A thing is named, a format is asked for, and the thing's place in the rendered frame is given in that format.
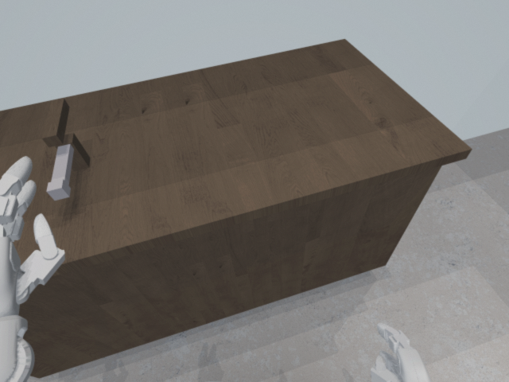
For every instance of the left robot hand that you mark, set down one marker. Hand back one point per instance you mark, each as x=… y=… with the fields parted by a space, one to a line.
x=16 y=194

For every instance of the right robot hand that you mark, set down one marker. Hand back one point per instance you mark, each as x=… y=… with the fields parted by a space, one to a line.
x=409 y=365

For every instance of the left robot forearm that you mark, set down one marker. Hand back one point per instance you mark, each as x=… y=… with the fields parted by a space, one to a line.
x=16 y=354

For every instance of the counter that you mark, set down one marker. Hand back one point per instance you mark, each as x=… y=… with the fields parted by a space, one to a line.
x=204 y=194

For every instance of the tap lever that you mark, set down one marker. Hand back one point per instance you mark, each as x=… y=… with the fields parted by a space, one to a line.
x=59 y=188

